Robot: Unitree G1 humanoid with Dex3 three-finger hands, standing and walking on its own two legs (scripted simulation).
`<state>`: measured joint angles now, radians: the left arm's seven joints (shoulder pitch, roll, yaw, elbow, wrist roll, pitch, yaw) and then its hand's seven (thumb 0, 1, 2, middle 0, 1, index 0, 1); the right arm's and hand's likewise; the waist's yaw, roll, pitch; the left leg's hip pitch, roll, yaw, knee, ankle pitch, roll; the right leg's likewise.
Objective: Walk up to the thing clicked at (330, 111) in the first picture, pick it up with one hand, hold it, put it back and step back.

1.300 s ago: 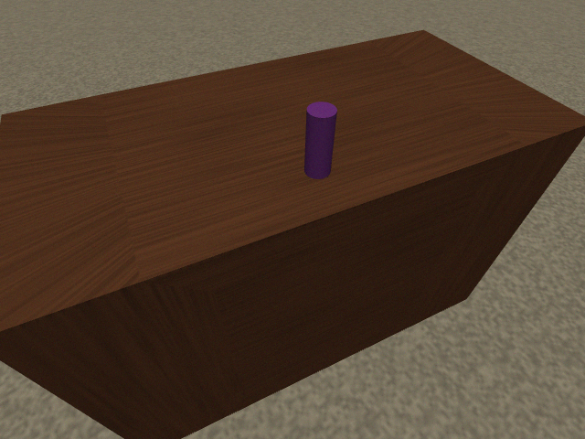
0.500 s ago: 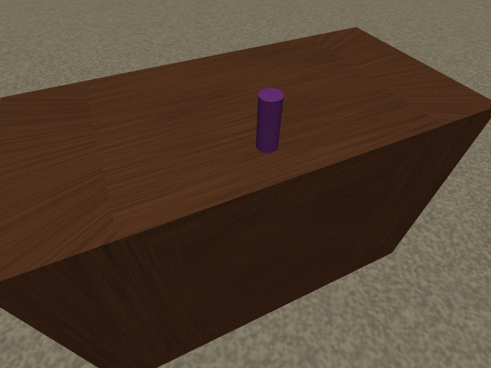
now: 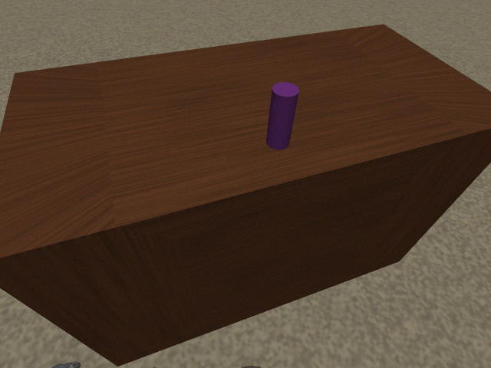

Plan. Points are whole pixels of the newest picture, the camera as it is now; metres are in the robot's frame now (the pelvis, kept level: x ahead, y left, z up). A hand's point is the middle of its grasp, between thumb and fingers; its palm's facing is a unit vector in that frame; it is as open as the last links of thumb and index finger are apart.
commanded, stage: walk up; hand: right
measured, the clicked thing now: (281, 117) +0.59 -0.05 +0.09
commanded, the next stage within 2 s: none
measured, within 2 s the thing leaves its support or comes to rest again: neither
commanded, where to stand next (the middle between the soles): +0.12 -0.01 m, yaw +21 degrees
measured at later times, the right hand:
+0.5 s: hand (403, 332) +0.24 -0.30 -0.15, palm faces -0.27 +0.86 -0.44, open 7.4 cm
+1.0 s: hand (375, 325) +0.26 -0.25 -0.17, palm faces -0.40 +0.84 -0.38, open 7.4 cm
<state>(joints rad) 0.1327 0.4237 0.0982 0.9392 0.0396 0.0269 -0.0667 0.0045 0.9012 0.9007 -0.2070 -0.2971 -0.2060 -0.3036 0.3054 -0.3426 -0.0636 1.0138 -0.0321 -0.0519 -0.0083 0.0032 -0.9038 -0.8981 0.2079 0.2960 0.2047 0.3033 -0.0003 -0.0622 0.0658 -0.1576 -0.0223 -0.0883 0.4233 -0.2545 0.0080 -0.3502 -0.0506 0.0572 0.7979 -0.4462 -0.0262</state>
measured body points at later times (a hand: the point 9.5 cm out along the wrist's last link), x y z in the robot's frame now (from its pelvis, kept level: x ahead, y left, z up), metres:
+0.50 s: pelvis +0.07 -0.04 -0.03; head +0.11 -0.02 +0.42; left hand +0.06 +0.29 -0.15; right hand +0.25 -0.34 -0.12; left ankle +0.09 +0.08 -0.74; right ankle +0.06 -0.17 -0.73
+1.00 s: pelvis +0.06 -0.04 -0.02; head +0.10 -0.03 +0.42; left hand -0.01 +0.30 -0.12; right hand +0.28 -0.30 -0.14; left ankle +0.03 +0.09 -0.74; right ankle +0.12 -0.18 -0.74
